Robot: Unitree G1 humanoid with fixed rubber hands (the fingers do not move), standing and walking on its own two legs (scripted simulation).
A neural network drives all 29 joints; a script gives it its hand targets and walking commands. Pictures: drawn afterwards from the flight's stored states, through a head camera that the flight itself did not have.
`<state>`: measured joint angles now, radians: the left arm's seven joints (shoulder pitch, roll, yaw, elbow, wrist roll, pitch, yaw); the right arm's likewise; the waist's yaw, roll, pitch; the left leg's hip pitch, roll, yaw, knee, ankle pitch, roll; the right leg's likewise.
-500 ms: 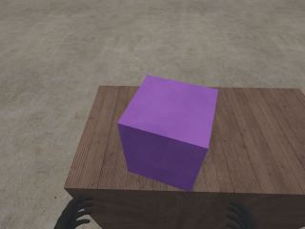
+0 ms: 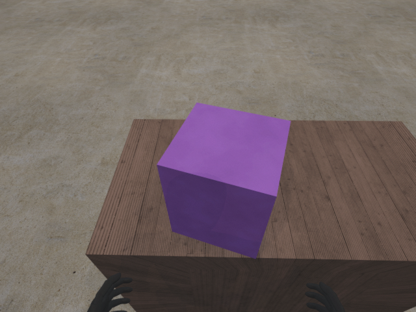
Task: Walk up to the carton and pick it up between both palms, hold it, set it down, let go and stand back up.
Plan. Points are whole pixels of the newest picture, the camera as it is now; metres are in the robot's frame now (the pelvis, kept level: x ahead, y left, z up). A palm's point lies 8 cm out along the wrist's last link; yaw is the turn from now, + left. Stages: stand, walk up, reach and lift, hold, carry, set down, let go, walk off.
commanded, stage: set down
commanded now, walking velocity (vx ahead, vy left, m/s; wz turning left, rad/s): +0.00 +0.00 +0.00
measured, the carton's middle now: (226, 181) +0.40 +0.00 +0.02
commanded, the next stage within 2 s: let go in 0.16 s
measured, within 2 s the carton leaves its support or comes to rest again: neither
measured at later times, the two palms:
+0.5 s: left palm out of the picture +0.13 +0.23 -0.08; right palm out of the picture +0.13 -0.21 -0.09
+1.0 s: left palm out of the picture +0.08 +0.30 -0.10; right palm out of the picture +0.07 -0.29 -0.12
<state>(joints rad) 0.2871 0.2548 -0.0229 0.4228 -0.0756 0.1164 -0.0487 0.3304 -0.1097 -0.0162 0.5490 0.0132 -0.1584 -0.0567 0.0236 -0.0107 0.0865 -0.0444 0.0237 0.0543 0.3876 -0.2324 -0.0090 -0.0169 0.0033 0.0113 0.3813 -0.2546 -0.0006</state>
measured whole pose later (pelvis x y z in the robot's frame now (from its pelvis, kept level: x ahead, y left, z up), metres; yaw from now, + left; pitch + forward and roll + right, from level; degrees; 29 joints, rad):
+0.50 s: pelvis +0.00 +0.00 +0.00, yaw +0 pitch -6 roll +0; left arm 0.25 0.22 -0.02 0.48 -0.05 0.13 -0.01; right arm 0.27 -0.15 -0.02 0.65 0.01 -0.17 0.00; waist 0.02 -0.01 0.10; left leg -0.07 0.02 0.06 0.40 -0.23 0.00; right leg -0.05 0.00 0.02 0.40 -0.26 0.00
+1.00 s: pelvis +0.00 +0.01 +0.00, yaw +1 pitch -3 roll +0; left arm 0.26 0.33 0.02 0.87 0.03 0.00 -0.01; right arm 0.23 -0.34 -0.03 1.02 -0.03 -0.03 0.01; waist 0.00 0.02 -0.02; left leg -0.13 0.01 0.04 0.46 -0.27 0.01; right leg -0.10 -0.01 -0.01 0.46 -0.30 0.01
